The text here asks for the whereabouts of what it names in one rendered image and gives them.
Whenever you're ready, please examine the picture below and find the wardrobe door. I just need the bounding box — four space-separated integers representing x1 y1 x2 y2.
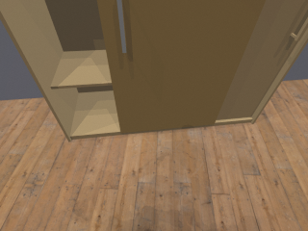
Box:
216 0 308 120
97 0 266 134

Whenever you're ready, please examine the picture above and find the handle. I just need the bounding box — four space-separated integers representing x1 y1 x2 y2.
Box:
295 17 308 41
116 0 127 53

